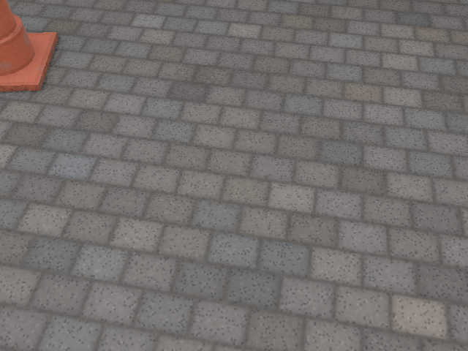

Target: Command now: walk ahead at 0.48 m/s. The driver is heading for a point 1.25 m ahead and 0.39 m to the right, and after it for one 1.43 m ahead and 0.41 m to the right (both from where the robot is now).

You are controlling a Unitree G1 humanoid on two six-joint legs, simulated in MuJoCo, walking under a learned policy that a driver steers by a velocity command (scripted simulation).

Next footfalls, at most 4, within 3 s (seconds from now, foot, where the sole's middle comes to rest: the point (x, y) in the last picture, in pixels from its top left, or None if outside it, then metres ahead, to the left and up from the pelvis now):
0.52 right None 0.44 -0.10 -0.75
1.02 left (266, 254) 0.74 -0.04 -0.75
1.50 right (312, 320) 0.53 -0.16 -0.75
1.86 left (253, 280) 0.65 0.00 -0.75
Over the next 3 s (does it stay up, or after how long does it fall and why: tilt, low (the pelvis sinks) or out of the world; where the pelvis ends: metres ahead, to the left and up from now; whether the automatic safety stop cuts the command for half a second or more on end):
stays up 0.94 -0.32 0.03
